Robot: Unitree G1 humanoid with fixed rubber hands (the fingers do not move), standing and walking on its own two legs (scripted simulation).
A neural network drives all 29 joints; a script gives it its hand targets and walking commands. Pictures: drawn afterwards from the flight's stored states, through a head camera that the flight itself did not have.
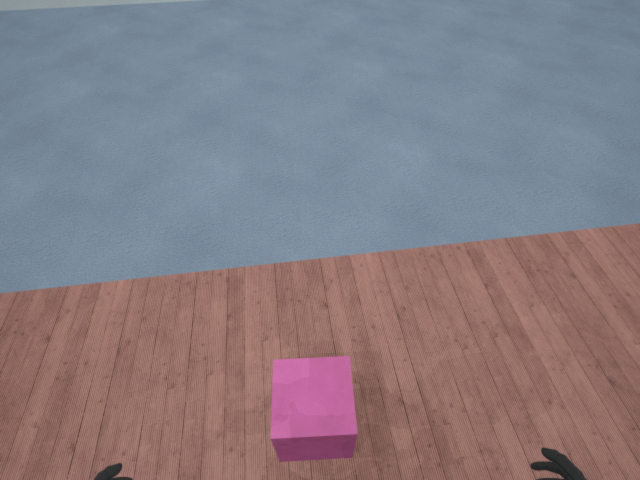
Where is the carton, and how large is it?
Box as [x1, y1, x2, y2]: [271, 356, 357, 461]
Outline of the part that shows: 349,356 273,360 271,440 280,461 351,457 357,432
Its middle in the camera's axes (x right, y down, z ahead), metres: -0.02 +0.47 +1.09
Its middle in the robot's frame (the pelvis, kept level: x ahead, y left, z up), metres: +0.41 +0.03 -0.66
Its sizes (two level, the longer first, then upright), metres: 0.210 0.200 0.250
